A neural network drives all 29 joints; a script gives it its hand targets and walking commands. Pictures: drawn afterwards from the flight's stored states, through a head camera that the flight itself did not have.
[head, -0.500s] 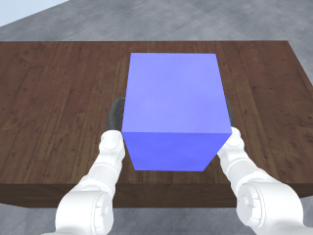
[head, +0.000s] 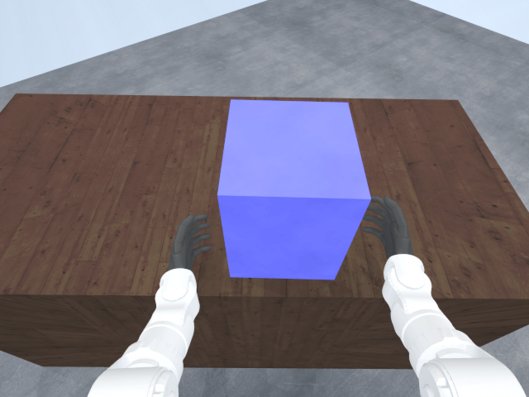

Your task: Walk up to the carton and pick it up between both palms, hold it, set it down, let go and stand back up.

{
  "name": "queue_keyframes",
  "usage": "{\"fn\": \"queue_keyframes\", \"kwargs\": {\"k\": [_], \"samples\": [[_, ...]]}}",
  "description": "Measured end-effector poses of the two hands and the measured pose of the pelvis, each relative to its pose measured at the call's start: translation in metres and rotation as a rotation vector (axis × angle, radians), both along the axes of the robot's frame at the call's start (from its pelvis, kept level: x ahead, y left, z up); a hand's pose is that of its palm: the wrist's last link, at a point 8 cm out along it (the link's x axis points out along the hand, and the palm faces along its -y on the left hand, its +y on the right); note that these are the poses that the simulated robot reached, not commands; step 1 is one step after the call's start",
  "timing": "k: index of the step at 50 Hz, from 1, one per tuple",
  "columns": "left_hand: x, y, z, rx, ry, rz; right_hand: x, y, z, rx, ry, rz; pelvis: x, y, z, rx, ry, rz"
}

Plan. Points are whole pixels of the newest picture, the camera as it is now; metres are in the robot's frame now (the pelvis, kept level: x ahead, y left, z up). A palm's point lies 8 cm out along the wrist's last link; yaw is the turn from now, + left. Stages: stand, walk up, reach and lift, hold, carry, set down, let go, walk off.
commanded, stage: set down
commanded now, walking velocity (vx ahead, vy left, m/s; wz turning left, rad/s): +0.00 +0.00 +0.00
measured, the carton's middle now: (285, 195) +0.47 +0.00 +0.02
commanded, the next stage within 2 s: none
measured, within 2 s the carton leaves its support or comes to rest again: neither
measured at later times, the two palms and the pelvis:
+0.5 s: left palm (167, 293) +0.30 +0.18 -0.01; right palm (420, 292) +0.30 -0.20 +0.01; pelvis -0.02 +0.00 +0.00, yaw +1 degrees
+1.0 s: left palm (161, 345) +0.22 +0.18 -0.02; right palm (464, 349) +0.22 -0.23 +0.01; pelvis +0.00 -0.03 +0.01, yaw +1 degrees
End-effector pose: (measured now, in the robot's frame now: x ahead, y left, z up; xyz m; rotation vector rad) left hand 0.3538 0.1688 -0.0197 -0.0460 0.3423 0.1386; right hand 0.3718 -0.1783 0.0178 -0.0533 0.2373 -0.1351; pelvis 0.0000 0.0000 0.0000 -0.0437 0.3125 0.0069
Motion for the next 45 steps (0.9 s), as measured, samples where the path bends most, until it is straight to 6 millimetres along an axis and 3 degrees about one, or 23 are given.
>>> {"fn": "queue_keyframes", "kwargs": {"k": [6,15,24,31,37,45], "samples": [[-0.025,0.014,0.011,0.003,-0.053,0.031,-0.028,-0.002,0.004,0.005,0.041,-0.003,-0.011,0.003,0.001,-0.003,-0.062,0.002],[-0.032,0.016,0.03,0.0,-0.107,0.025,-0.05,-0.001,0.007,0.003,0.089,0.015,-0.021,0.004,0.002,-0.004,-0.137,0.006],[-0.053,0.013,0.01,-0.02,-0.044,0.036,-0.072,-0.018,-0.004,-0.013,0.118,-0.006,-0.018,-0.002,0.004,0.005,-0.182,0.008],[-0.083,0.016,0.0,-0.01,-0.025,0.066,-0.088,-0.035,-0.009,-0.004,0.092,-0.02,-0.008,-0.01,0.007,0.016,-0.2,0.008],[-0.107,0.014,-0.003,0.008,0.007,0.052,-0.106,-0.042,-0.011,0.009,0.064,-0.011,-0.003,-0.016,0.009,0.025,-0.228,0.009],[-0.122,0.01,0.01,0.008,-0.027,0.042,-0.134,-0.048,-0.003,0.001,0.031,-0.015,0.003,-0.024,0.01,0.036,-0.273,0.01]]}}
